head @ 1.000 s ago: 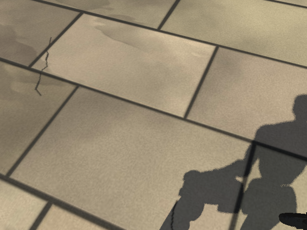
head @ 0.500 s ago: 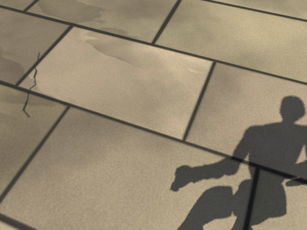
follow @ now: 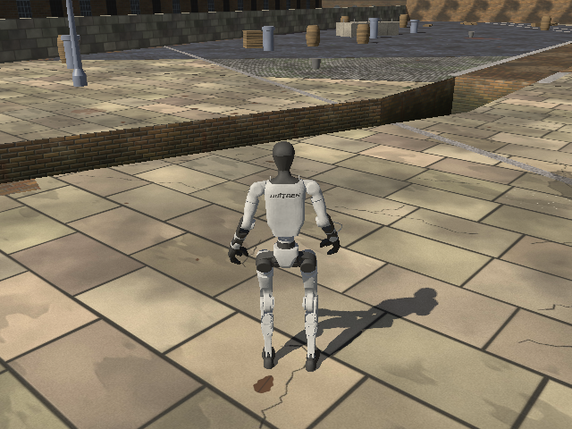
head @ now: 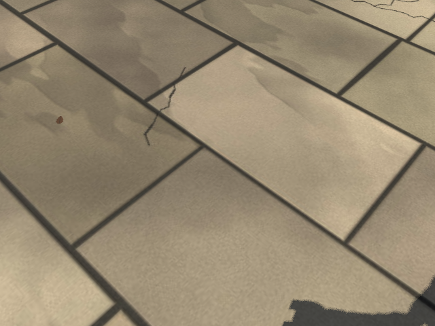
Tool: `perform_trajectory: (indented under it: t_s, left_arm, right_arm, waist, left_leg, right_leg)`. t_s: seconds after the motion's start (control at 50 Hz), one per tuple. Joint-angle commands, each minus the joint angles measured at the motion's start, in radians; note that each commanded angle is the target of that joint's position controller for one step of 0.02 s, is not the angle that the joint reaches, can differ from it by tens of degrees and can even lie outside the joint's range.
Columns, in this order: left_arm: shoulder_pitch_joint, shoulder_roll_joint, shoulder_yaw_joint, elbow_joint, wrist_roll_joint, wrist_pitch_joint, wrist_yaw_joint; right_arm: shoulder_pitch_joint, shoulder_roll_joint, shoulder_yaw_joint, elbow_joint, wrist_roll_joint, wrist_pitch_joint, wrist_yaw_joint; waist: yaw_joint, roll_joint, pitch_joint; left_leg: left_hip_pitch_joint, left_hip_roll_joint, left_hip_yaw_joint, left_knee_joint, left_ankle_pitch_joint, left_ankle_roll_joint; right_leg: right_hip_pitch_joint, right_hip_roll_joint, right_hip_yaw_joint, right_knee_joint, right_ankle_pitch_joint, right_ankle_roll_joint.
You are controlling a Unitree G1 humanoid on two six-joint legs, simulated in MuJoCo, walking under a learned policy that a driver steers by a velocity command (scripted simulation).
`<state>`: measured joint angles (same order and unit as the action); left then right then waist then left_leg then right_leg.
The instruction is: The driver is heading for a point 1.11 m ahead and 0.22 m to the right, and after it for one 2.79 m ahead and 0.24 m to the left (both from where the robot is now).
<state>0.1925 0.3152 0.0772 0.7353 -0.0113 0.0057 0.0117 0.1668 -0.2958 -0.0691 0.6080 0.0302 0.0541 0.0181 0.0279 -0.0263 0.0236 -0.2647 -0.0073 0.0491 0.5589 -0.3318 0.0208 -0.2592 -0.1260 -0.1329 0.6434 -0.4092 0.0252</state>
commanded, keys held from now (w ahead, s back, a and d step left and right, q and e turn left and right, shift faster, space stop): w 0.04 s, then w+e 0.26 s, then e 0.54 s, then w+e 0.04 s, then w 0.12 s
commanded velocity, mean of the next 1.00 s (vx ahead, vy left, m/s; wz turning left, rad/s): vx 0.22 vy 0.00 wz -0.31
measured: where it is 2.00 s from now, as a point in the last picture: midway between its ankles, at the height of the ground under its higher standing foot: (289, 260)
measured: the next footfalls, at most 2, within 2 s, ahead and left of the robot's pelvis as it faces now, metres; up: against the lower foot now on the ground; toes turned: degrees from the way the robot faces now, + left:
right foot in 0.48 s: +0.35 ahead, -0.11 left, +0.00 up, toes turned -8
left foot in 0.94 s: +0.43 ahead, +0.10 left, +0.00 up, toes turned -28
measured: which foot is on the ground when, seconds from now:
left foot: down 0.00-0.50, up 0.52-0.92, down 0.94-1.00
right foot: up 0.00-0.46, down 0.48-0.94, up 0.96-1.00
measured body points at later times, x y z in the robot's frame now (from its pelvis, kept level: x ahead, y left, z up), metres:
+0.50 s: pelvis +0.19 -0.01 -0.01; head +0.23 -0.01 +0.43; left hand +0.41 +0.21 -0.11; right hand +0.19 -0.30 -0.13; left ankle +0.00 +0.10 -0.71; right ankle +0.31 -0.11 -0.73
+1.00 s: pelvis +0.32 +0.01 +0.00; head +0.34 +0.02 +0.45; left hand +0.58 +0.20 -0.09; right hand +0.32 -0.29 -0.09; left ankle +0.39 +0.12 -0.73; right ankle +0.30 -0.10 -0.71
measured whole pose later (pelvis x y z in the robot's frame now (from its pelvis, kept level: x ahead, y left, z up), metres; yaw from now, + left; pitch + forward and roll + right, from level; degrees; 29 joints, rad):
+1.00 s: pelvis +0.32 +0.01 +0.00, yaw -24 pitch +2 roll +0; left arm 0.18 0.31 0.06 0.66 -0.02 0.02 0.02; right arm 0.26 -0.28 -0.04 0.67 -0.03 -0.04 -0.02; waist -0.01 -0.03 -0.02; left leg -0.35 -0.02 -0.06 0.58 -0.26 0.00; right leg -0.45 0.14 0.18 0.79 -0.43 -0.04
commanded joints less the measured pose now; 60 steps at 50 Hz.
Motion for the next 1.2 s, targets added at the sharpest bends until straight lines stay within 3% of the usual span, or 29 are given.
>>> perform_trajectory:
  t_s: [0.02,0.04,0.06,0.08,0.1,0.16,0.28,0.34,0.4,0.46,0.48,0.5,0.52,0.54,0.56,0.58,0.6,0.64,0.72,0.8,0.88,0.92,0.94,0.96,0.98,1.0,1.04,1.14,1.2]
  left_arm:
    - [-0.111,0.053,0.004,-0.130,0.012,-0.050,-0.017]
    - [-0.159,0.123,0.024,-0.127,-0.017,-0.063,-0.022]
    - [-0.141,0.139,0.030,-0.114,-0.023,-0.068,-0.027]
    - [-0.109,0.127,0.029,-0.079,-0.011,-0.070,-0.026]
    - [-0.085,0.123,0.030,-0.064,0.000,-0.071,-0.027]
    - [-0.044,0.085,0.019,-0.026,-0.009,-0.073,-0.037]
    - [-0.109,0.040,-0.003,-0.049,-0.019,-0.073,-0.047]
    - [-0.167,0.014,-0.019,-0.078,-0.008,-0.081,-0.064]
    - [-0.185,0.019,-0.018,-0.113,0.000,-0.089,-0.089]
    - [0.024,0.105,0.023,-0.079,0.001,-0.083,-0.089]
    - [0.138,0.148,0.044,-0.062,0.001,-0.082,-0.072]
    - [0.210,0.217,0.053,-0.062,0.005,-0.071,-0.047]
    - [0.163,0.276,0.053,-0.102,0.026,-0.077,-0.044]
    - [0.152,0.202,0.046,-0.124,0.018,-0.062,-0.042]
    - [0.081,0.162,0.031,-0.132,0.007,-0.056,-0.038]
    - [0.026,0.134,0.023,-0.133,-0.008,-0.048,-0.034]
    - [-0.014,0.117,0.018,-0.143,-0.011,-0.042,-0.028]
    - [-0.061,0.130,0.023,-0.151,0.012,-0.034,-0.026]
    - [-0.060,0.157,0.035,-0.140,0.010,-0.026,-0.008]
    - [-0.078,0.158,0.036,-0.148,-0.001,0.008,0.013]
    - [-0.057,0.153,0.035,-0.152,-0.003,0.023,0.012]
    - [-0.059,0.123,0.020,-0.151,-0.007,0.026,0.010]
    - [-0.025,0.072,0.002,-0.143,-0.002,0.023,0.009]
    - [-0.004,-0.007,-0.021,-0.150,0.004,0.013,0.005]
    - [-0.055,0.048,-0.005,-0.204,-0.007,-0.014,0.002]
    - [-0.052,0.113,0.013,-0.182,-0.009,-0.027,0.004]
    - [-0.012,0.113,0.019,-0.131,0.006,-0.029,-0.001]
    - [-0.112,0.029,-0.007,-0.143,0.002,-0.057,-0.021]
    - [-0.181,-0.004,-0.022,-0.160,-0.004,-0.071,-0.032]
  right_arm:
    - [0.260,-0.261,-0.068,-0.016,-0.028,-0.057,-0.005]
    - [0.230,-0.183,-0.046,-0.008,-0.030,-0.084,0.002]
    - [0.189,-0.143,-0.030,0.002,-0.026,-0.098,-0.001]
    - [0.149,-0.123,-0.022,-0.004,-0.024,-0.105,-0.006]
    - [0.117,-0.120,-0.016,-0.003,-0.024,-0.107,-0.011]
    - [0.136,-0.113,-0.014,0.011,-0.044,-0.125,-0.024]
    - [0.173,-0.125,-0.018,0.063,-0.045,-0.136,-0.026]
    - [0.180,-0.128,-0.020,0.092,-0.038,-0.132,-0.030]
    - [0.186,-0.158,-0.028,0.111,-0.027,-0.109,-0.048]
    - [0.147,-0.183,-0.034,0.092,-0.023,-0.085,-0.071]
    - [0.131,-0.174,-0.028,0.081,-0.019,-0.087,-0.071]
    - [0.178,-0.094,0.000,0.054,-0.054,-0.101,-0.062]
    - [0.324,-0.025,0.033,0.036,-0.057,-0.119,-0.039]
    - [0.235,-0.155,0.004,0.057,-0.037,-0.129,-0.024]
    - [0.132,-0.164,0.001,0.015,-0.010,-0.128,-0.023]
    - [0.104,-0.147,0.003,0.013,-0.021,-0.120,-0.035]
    - [0.093,-0.155,-0.003,0.010,-0.035,-0.105,-0.047]
    - [0.143,-0.130,-0.001,0.019,-0.042,-0.078,-0.052]
    - [0.142,-0.094,0.009,0.023,-0.054,-0.068,-0.072]
    - [0.061,-0.090,0.008,-0.003,-0.041,-0.063,-0.067]
    - [0.033,-0.100,0.000,-0.019,-0.028,-0.089,-0.049]
    - [0.093,-0.089,-0.006,-0.002,-0.021,-0.105,-0.041]
    - [0.121,-0.114,-0.014,-0.001,-0.032,-0.110,-0.044]
    - [0.159,-0.175,-0.024,-0.004,-0.062,-0.108,-0.049]
    - [0.194,-0.254,-0.049,0.022,-0.085,-0.114,-0.032]
    - [0.157,-0.191,-0.037,0.008,-0.068,-0.124,-0.032]
    - [0.133,-0.129,-0.020,0.013,-0.034,-0.128,-0.040]
    - [0.206,-0.119,-0.016,0.057,-0.028,-0.134,-0.042]
    - [0.229,-0.146,-0.024,0.079,-0.019,-0.129,-0.038]
  waist:
    - [-0.130,0.298,-0.109]
    - [-0.130,0.193,-0.031]
    - [-0.099,0.188,0.026]
    - [-0.078,0.151,0.036]
    - [-0.060,0.154,0.051]
    - [-0.053,0.119,0.022]
    - [-0.089,0.108,0.074]
    - [-0.106,0.083,0.119]
    - [-0.093,0.110,0.077]
    - [0.017,0.154,-0.088]
    - [0.088,0.116,-0.150]
    - [0.073,-0.079,-0.268]
    - [-0.024,-0.235,-0.482]
    - [0.071,-0.034,-0.529]
    - [0.052,-0.021,-0.361]
    - [0.011,0.071,-0.217]
    - [-0.014,0.057,-0.145]
    - [-0.064,-0.020,-0.088]
    - [-0.062,-0.047,-0.148]
    - [-0.033,-0.088,-0.146]
    - [-0.011,-0.131,-0.155]
    - [-0.053,-0.130,-0.149]
    - [-0.060,-0.066,-0.141]
    - [-0.049,0.142,-0.146]
    - [-0.052,0.333,-0.047]
    - [-0.047,0.239,0.012]
    - [-0.035,0.167,0.012]
    - [-0.091,0.172,0.021]
    - [-0.120,0.194,0.023]
  left_leg:
    - [0.387,0.414,-0.738,-0.323,-0.123,0.327]
    - [0.348,0.385,-0.671,-0.369,-0.226,0.311]
    - [0.311,0.345,-0.570,-0.380,-0.240,0.266]
    - [0.288,0.298,-0.486,-0.383,-0.178,0.226]
    - [0.264,0.266,-0.407,-0.400,-0.079,0.202]
    - [0.264,0.224,-0.245,-0.424,0.187,0.172]
    - [0.243,0.214,-0.055,-0.472,0.298,0.144]
    - [0.247,0.221,0.021,-0.452,0.466,0.131]
    - [0.313,0.233,0.065,-0.319,0.799,0.104]
    - [0.333,0.212,0.084,0.007,1.135,0.057]
    - [0.228,0.169,0.102,0.216,1.032,0.015]
    - [-0.038,0.079,0.094,0.551,0.355,-0.038]
    - [-0.363,-0.108,-0.071,0.929,-0.404,-0.092]
    - [-0.367,-0.039,-0.214,0.964,-0.305,-0.076]
    - [-0.406,0.001,-0.189,0.901,-0.227,-0.056]
    - [-0.408,0.040,-0.158,0.803,-0.166,-0.057]
    - [-0.369,0.059,-0.153,0.730,-0.126,-0.063]
    - [-0.250,0.054,-0.131,0.639,-0.087,-0.079]
    - [-0.224,0.032,-0.123,0.455,-0.019,-0.122]
    - [-0.209,0.015,-0.144,0.304,0.073,-0.125]
    - [-0.134,-0.012,-0.137,0.126,0.031,-0.096]
    - [0.021,-0.009,-0.101,-0.067,0.092,-0.057]
    - [0.124,0.081,-0.172,-0.156,0.036,-0.018]
    - [0.215,0.286,-0.434,-0.259,-0.175,0.076]
    - [0.155,0.393,-0.767,-0.381,-0.377,0.211]
    - [0.128,0.380,-0.740,-0.385,-0.449,0.225]
    - [0.170,0.282,-0.540,-0.360,-0.309,0.153]
    - [0.177,0.213,-0.318,-0.400,-0.009,0.147]
    - [0.149,0.203,-0.246,-0.398,0.082,0.146]
  right_leg:
    - [-0.606,0.108,0.119,0.481,-0.252,-0.005]
    - [-0.636,0.050,0.175,0.524,-0.159,-0.020]
    - [-0.644,0.025,0.176,0.501,-0.038,-0.038]
    - [-0.614,0.005,0.178,0.476,0.051,-0.038]
    - [-0.585,-0.005,0.178,0.434,0.133,-0.029]
    - [-0.541,0.001,0.166,0.402,0.305,-0.008]
    - [-0.502,0.049,0.179,0.136,0.482,0.005]
    - [-0.454,0.067,0.135,0.002,0.509,-0.017]
    - [-0.380,0.111,0.075,-0.062,0.449,-0.047]
    - [-0.124,0.208,0.033,-0.081,0.360,-0.107]
    - [0.078,0.211,0.067,-0.173,0.486,-0.146]
    - [0.390,0.003,0.329,-0.121,0.842,-0.228]
    - [0.694,-0.301,0.863,-0.126,1.002,-0.501]
    - [0.612,-0.237,0.772,-0.200,0.819,-0.457]
    - [0.464,-0.181,0.635,-0.236,0.685,-0.398]
    - [0.278,-0.122,0.551,-0.284,0.577,-0.343]
    - [0.135,-0.093,0.515,-0.318,0.527,-0.327]
    - [-0.067,-0.033,0.461,-0.368,0.509,-0.319]
    - [-0.091,-0.002,0.423,-0.324,0.603,-0.302]
    - [-0.103,0.034,0.486,-0.322,0.235,-0.251]
    - [-0.064,0.030,0.584,-0.287,0.063,-0.235]
    - [-0.111,0.059,0.588,-0.238,-0.095,-0.197]
    - [-0.189,0.114,0.538,-0.137,-0.184,-0.147]
    - [-0.332,0.241,0.348,0.142,-0.215,-0.076]
    - [-0.524,0.248,0.293,0.311,-0.189,-0.067]
    - [-0.551,0.193,0.342,0.393,-0.103,-0.061]
    - [-0.549,0.170,0.296,0.424,0.026,-0.033]
    - [-0.483,0.107,0.164,0.274,0.227,-0.002]
    - [-0.357,0.109,0.127,0.067,0.253,0.001]
Velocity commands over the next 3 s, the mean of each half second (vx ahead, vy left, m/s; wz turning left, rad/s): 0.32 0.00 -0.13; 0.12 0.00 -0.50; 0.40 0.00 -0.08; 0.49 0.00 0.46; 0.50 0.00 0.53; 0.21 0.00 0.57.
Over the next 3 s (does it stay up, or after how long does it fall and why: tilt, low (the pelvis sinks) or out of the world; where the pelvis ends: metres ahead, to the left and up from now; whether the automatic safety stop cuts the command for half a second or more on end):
stays up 1.17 -0.20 0.00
